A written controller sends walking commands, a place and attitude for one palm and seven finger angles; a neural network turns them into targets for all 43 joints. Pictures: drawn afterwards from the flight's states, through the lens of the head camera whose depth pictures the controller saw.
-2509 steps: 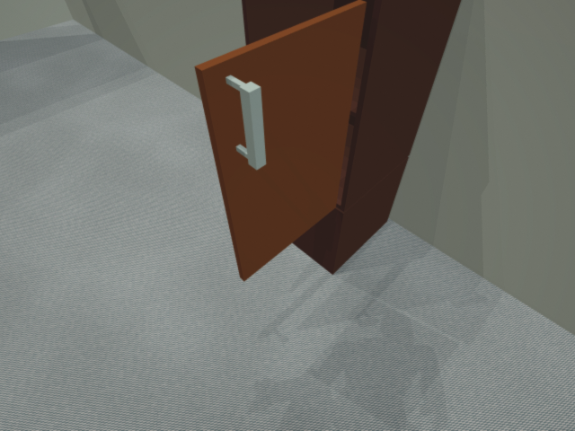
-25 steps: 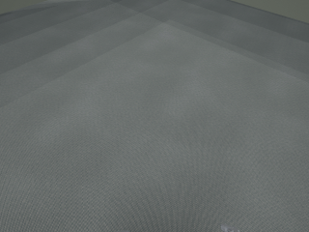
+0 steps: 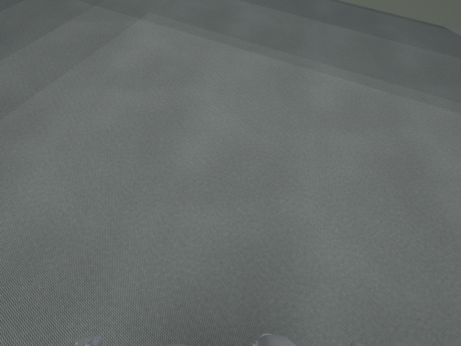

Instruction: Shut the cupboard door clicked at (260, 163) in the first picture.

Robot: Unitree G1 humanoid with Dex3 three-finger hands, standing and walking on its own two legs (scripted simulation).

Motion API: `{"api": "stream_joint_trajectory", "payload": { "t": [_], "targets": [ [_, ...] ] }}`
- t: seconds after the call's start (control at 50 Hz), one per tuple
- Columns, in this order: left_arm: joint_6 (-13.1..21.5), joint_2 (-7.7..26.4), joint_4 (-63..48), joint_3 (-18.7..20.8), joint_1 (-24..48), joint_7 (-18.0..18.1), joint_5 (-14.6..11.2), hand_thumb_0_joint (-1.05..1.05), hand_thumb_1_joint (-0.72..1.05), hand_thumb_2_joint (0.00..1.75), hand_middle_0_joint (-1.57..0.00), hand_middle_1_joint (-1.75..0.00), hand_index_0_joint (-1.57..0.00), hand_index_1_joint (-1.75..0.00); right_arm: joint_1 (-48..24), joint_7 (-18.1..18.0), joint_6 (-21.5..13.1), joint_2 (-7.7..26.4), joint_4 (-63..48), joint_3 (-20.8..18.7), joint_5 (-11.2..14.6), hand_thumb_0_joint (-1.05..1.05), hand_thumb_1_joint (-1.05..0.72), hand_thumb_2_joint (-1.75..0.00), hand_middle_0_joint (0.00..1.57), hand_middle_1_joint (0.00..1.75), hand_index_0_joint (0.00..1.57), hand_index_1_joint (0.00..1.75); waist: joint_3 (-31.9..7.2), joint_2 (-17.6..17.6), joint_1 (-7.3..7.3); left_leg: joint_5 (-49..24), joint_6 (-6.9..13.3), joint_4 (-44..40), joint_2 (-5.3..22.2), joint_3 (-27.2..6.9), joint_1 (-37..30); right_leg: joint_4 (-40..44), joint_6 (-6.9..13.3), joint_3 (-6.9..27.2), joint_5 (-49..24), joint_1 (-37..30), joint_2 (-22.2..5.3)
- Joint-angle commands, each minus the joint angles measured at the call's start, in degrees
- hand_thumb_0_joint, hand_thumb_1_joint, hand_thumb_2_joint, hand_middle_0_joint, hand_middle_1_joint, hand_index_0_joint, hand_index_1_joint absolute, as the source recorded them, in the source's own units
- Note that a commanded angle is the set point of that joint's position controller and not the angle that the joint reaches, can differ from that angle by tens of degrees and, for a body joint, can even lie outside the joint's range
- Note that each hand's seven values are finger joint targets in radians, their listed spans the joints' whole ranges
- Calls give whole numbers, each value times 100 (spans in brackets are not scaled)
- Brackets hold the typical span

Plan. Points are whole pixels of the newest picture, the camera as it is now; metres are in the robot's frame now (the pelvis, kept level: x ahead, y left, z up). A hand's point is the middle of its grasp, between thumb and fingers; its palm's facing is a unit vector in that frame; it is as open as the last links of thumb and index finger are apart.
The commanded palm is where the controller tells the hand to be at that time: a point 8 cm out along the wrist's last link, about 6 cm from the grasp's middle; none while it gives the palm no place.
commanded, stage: turn to face it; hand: left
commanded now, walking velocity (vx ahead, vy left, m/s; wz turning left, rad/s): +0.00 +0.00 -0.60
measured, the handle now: out of the picture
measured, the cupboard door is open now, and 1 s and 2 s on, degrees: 26 26 26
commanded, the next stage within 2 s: none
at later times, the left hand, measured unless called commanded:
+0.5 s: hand (154, 330) +0.16 +0.15 -0.16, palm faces -0.28 -0.93 -0.22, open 7.4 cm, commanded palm none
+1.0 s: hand (194, 288) +0.24 +0.09 -0.15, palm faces -0.56 -0.78 -0.28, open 7.4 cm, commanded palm none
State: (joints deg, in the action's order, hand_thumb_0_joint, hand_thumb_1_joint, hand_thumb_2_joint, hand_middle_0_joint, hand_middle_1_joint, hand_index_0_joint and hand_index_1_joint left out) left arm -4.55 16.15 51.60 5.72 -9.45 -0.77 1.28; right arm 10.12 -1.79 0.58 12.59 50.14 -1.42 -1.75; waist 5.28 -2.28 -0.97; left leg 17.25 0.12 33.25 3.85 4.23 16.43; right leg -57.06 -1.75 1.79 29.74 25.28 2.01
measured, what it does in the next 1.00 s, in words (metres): steps on the spot, turning right: right foot, then left foot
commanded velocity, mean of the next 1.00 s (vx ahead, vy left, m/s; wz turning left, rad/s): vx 0.00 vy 0.00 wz -0.60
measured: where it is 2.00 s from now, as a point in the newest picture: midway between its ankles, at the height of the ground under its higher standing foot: outside the picture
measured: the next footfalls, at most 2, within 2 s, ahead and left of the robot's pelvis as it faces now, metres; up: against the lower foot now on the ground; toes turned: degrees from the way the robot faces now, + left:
right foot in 0.24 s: +0.01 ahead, -0.14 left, +0.00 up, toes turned -13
left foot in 0.56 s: +0.12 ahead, +0.09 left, +0.00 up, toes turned -17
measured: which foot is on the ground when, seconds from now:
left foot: down 0.00-0.24, up 0.26-0.54, down 0.56-0.94, up 0.96-1.00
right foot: up 0.00-0.22, down 0.24-0.56, up 0.58-0.94, down 0.96-1.00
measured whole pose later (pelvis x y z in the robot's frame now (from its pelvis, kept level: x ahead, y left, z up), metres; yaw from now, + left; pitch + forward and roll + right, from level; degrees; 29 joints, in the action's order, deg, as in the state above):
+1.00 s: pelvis +0.02 -0.02 -0.01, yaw -36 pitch +0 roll -1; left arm -2.7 13.3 49.3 4.0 -7.4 -1.5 1.4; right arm 13.5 -0.9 3.3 15.0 52.3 -3.4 -1.0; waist 5.0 3.6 0.8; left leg 28.2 -3.1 48.9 9.7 8.5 20.3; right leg -35.6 1.3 -3.8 19.6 16.1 0.0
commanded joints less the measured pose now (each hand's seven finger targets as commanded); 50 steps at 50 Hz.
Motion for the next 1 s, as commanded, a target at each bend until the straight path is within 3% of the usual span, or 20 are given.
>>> {"api": "stream_joint_trajectory", "payload": {
  "t": [0.0, 0.1, 0.18, 0.2, 0.22, 0.24, 0.28, 0.34, 0.42, 0.5, 0.52, 0.54, 0.56, 0.66, 0.82, 0.88, 0.9, 0.92, 0.94, 0.98],
  "targets": [
    [93, 252, -611, -6, 146, -119, -18, 0, 90, 90, -20, -30, -20, -30, 128, -92, -66, 1113, -404, -245, -23, 0, -90, -90, 20, 30, 20, 30, -632, 1311, 89, -3289, 789, -1193, 1492, -717, -966, -394, -153, -252, -130, 390, -339],
    [129, 155, -759, -78, 441, -148, -12, 0, 90, 90, -20, -30, -20, -30, 479, -23, -23, 1261, -231, -358, -17, 0, -90, -90, 20, 30, 20, 30, -706, 1433, 298, -3154, 727, -939, 1593, -332, -1023, 1112, -38, -625, -372, -334, -196],
    [230, 358, -609, -15, -135, -114, -2, 0, 90, 90, -20, -30, -20, -30, 287, 38, 14, 1323, -258, -422, 44, 0, -90, -90, 20, 30, 20, 30, -875, 1075, -34, -2359, 202, 45, 1359, 134, -414, 3091, 157, -694, -1905, -1767, -162],
    [301, 815, -505, 53, -498, -55, 40, 0, 90, 90, -20, -30, -20, -30, 307, 92, 25, 1065, -335, -398, 104, 0, -90, -90, 20, 30, 20, 30, -1087, 71, -184, -1236, -153, 967, 953, 505, 426, 3568, 435, 276, -2949, -2726, -1009],
    [351, 1350, -414, 160, -750, 21, 50, 0, 90, 90, -20, -30, -20, -30, -30, 106, 41, 606, -623, -264, 101, 0, -90, -90, 20, 30, 20, 30, -851, -1435, -355, 1894, -455, 2278, 69, 608, 1907, 3703, 1090, 1962, -4856, -3032, -2340],
    [318, 1440, -393, 152, -933, 75, -21, 0, 90, 90, -20, -30, -20, -30, -252, 41, 136, 758, -698, -236, 99, 0, -90, -90, 20, 30, 20, 30, -784, -969, -479, 1911, -414, 3046, 129, -216, 1947, 3713, 1467, 2055, -4784, -2489, -2515],
    [300, 1082, -534, 110, -264, 155, -4, 0, 90, 90, -20, -30, -20, -30, -205, 0, 148, 807, -559, -267, 106, 0, -90, -90, 20, 30, 20, 30, -623, -1357, -155, 1304, -438, 3511, 240, -562, 2249, 3753, 1419, 1808, -3908, -2256, -1996],
    [310, 879, -701, 46, 189, 153, 22, 0, 90, 90, -20, -30, -20, -30, 73, 75, 150, 678, -379, -253, 97, 0, -90, -90, 20, 30, 20, 30, -765, -622, 141, 756, -524, 2826, 158, -308, 1440, 3532, 1224, 1122, -3935, -1740, -1543],
    [296, 981, -599, 91, 11, 115, 47, 0, 90, 90, -20, -30, -20, -30, 25, 75, 121, 566, -446, -247, 126, 0, -90, -90, 20, 30, 20, 30, -704, -580, 52, 738, -486, 1616, -110, -174, 939, 3468, 1235, 1457, -3728, -1481, -1447],
    [238, 860, -594, 88, 280, 91, -1, 0, 90, 90, -20, -30, -20, -30, 593, 24, 26, 629, -320, -257, 150, 0, -90, -90, 20, 30, 20, 30, -744, -655, 378, -264, -393, -272, -211, -192, -354, 3022, 796, 1575, -3099, -732, -1119],
    [204, 618, -663, 52, 222, 77, -51, 0, 90, 90, -20, -30, -20, -30, 773, -5, -50, 906, -294, -295, 106, 0, -90, -90, 20, 30, 20, 30, -896, 103, 409, -433, -203, -1083, 294, -727, -948, 2516, 509, 1271, -2438, -239, -648],
    [177, 245, -748, -16, -46, 25, -101, 0, 90, 90, -20, -30, -20, -30, 879, -21, -97, 1511, -318, -393, 14, 0, -90, -90, 20, 30, 20, 30, -1064, 1788, 371, -994, 378, -1517, 1717, -2167, -1468, 1258, 147, 402, -499, 562, 173],
    [208, 309, -840, -22, 46, -2, -55, 0, 90, 90, -20, -30, -20, -30, 955, -51, -75, 1665, -422, -404, -7, 0, -90, -90, 20, 30, 20, 30, -1007, 1774, 441, -1389, 939, -1660, 2465, -2606, -1051, -14, 62, 17, 726, 592, 81],
    [117, 194, -610, 16, 133, -132, -18, 0, 90, 90, -20, -30, -20, -30, 381, -95, -103, 1092, -457, -265, -26, 0, -90, -90, 20, 30, 20, 30, -773, 1261, 163, -3125, 724, -1218, 1536, -675, -1132, -758, -153, -174, -182, 616, -333],
    [131, 56, -677, -49, 354, -152, -6, 0, 90, 90, -20, -30, -20, -30, 569, -3, -21, 1220, -210, -402, -19, 0, -90, -90, 20, 30, 20, 30, -744, 1541, 340, -2727, 694, -967, 1726, -27, -1106, 1220, -21, -718, -347, -276, -223],
    [196, 190, -562, -15, -87, -123, -4, 0, 90, 90, -20, -30, -20, -30, 375, 32, 10, 1292, -221, -438, 23, 0, -90, -90, 20, 30, 20, 30, -830, 1277, 61, -2202, 336, -321, 1623, 304, -645, 2675, 121, -837, -1464, -1278, -148],
    [231, 459, -452, 38, -487, -83, 21, 0, 90, 90, -20, -30, -20, -30, 287, 69, 24, 1185, -278, -447, 69, 0, -90, -90, 20, 30, 20, 30, -939, 749, -138, -1571, 64, 347, 1397, 479, -117, 3306, 273, -435, -2072, -2026, -424],
    [310, 1047, -385, 142, -701, -12, 75, 0, 90, 90, -20, -30, -20, -30, 184, 91, 48, 744, -479, -351, 110, 0, -90, -90, 20, 30, 20, 30, -887, -1019, -271, 645, -336, 1500, 573, 906, 1216, 3859, 787, 1352, -3175, -2752, -1762],
    [305, 1351, -324, 160, -898, 44, 1, 0, 90, 90, -20, -30, -20, -30, -211, 85, 126, 681, -690, -275, 100, 0, -90, -90, 20, 30, 20, 30, -633, -1283, -465, 2050, -420, 2660, 111, 293, 1800, 3960, 1369, 2179, -4028, -2237, -2465],
    [315, 1154, -410, 185, -438, 149, 17, 0, 90, 90, -20, -30, -20, -30, -281, 14, 149, 738, -624, -282, 101, 0, -90, -90, 20, 30, 20, 30, -499, -1516, -234, 1522, -404, 3441, 214, -467, 2326, 4007, 1515, 2246, -3315, -2084, -2128]
  ]
}}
